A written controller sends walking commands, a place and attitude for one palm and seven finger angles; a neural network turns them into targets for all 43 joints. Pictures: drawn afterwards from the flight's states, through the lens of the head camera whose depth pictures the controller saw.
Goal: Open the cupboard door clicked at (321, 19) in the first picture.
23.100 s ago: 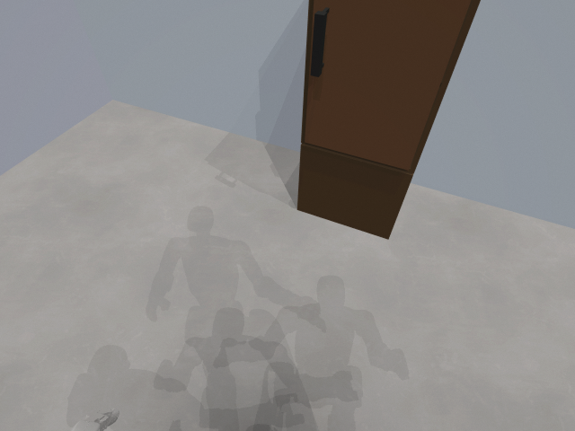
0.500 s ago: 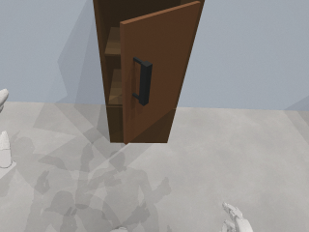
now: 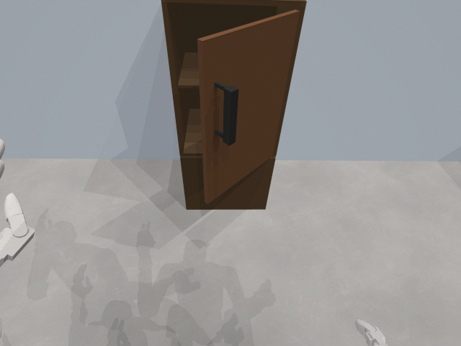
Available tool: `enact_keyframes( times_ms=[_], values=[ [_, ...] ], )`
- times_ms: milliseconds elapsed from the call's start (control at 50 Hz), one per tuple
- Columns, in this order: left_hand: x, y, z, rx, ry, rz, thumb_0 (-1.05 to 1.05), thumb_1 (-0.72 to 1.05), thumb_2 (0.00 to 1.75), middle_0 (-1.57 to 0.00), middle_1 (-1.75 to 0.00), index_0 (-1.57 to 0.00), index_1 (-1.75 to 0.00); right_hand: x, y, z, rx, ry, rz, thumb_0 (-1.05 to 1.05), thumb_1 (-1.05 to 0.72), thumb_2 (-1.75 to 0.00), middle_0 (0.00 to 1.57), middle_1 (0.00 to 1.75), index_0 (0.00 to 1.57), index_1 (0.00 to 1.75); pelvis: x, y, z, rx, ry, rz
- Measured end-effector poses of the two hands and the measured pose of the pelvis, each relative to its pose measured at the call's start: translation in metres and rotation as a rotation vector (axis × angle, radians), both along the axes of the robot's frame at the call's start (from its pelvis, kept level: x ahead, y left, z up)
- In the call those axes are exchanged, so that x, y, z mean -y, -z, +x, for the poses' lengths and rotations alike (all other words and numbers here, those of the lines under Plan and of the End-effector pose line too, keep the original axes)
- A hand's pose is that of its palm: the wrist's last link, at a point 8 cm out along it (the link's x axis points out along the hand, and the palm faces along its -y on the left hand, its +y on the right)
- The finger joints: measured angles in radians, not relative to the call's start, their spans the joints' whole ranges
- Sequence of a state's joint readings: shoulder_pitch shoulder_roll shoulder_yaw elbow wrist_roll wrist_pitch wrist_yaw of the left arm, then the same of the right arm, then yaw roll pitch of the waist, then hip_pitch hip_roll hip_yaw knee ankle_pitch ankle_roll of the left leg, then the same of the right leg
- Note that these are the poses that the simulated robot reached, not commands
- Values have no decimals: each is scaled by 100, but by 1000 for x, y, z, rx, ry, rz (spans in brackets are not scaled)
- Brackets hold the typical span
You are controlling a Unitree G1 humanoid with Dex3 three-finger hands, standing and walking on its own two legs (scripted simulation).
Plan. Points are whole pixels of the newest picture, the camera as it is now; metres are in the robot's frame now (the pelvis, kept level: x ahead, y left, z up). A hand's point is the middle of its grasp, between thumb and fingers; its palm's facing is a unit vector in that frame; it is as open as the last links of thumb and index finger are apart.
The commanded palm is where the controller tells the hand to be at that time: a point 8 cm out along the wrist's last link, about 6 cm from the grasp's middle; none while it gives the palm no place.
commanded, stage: stop stepping back and stand still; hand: left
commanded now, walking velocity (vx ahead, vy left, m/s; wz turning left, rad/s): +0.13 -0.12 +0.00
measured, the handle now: (224, 114) +0.70 +0.07 +0.05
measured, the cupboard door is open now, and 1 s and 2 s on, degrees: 44 44 44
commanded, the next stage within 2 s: let the arm hang, fingers relaxed in 1.52 s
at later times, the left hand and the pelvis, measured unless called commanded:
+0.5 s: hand (62, 251) +0.19 +0.24 +0.15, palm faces +0.43 -0.75 -0.51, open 7.4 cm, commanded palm +0.13 +0.28 +0.18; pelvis +0.00 -0.03 +0.00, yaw +1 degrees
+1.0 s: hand (53, 232) +0.22 +0.27 +0.15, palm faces +0.37 -0.79 -0.48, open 7.4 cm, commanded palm +0.16 +0.31 +0.18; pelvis +0.02 +0.01 +0.00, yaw +0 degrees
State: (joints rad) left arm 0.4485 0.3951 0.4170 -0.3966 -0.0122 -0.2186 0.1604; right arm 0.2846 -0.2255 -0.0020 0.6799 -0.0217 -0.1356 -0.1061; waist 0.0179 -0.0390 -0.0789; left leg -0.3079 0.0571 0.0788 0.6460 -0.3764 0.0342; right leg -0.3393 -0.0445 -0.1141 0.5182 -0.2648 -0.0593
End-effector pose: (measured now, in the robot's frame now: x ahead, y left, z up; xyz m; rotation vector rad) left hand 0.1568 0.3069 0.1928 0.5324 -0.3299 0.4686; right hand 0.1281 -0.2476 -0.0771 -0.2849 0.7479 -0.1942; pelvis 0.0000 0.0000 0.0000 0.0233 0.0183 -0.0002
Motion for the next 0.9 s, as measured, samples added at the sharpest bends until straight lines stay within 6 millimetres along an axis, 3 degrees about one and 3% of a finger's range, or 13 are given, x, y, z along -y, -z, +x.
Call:
enact_keyframes(
  times_ms=[100,200,340,480,620,780,900],
  values=[
    [1,16,0,-39,40,-9,1,89,90,-20,-30,-21,-30,-14,4,-3,55,25,36,1,-90,-90,20,30,20,30,-7,9,-13,39,-8,9],
    [17,8,-10,-101,75,63,1,88,90,-21,-30,-21,-30,-26,10,-11,21,-5,112,1,-90,-90,20,30,20,30,4,6,-12,42,-15,0],
    [30,6,-17,-128,4,124,1,88,90,-21,-30,-22,-30,-10,44,-2,-80,-48,141,1,-90,-90,20,31,21,30,21,17,-11,40,-19,-5],
    [34,18,-7,-197,-24,22,1,88,90,-21,-30,-22,-30,15,22,13,-55,-19,100,2,-90,-90,20,30,20,30,25,0,-3,32,-21,19],
    [38,7,1,-117,51,40,1,88,90,-21,-30,-22,-30,25,-2,37,26,-22,14,1,-90,-90,20,30,20,30,19,2,9,33,-26,-24],
    [12,12,15,-157,4,27,1,88,90,-21,-30,-22,-30,1,-6,57,52,-29,60,1,-90,-90,19,30,20,30,8,-1,17,28,-7,-24],
    [8,27,23,-220,20,-33,1,88,90,-21,-30,-21,-30,-24,-1,58,26,-50,98,1,-90,-90,20,30,20,30,-2,-2,21,24,-4,-29]
  ],
)
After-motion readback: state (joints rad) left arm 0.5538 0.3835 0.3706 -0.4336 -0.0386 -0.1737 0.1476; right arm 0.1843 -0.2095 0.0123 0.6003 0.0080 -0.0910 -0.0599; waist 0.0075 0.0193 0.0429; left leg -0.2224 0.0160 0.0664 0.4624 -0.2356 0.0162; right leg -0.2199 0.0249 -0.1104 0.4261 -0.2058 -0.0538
